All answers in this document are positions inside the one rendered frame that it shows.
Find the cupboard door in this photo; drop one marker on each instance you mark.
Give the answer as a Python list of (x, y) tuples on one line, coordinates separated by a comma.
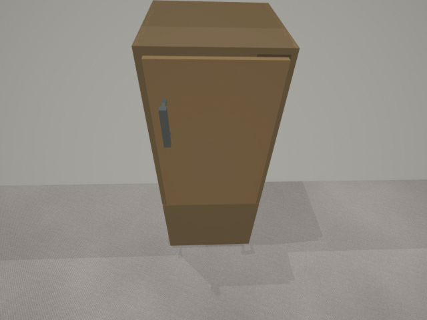
[(222, 112)]

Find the handle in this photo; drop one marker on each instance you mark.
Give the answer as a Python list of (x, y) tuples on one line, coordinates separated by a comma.
[(163, 117)]

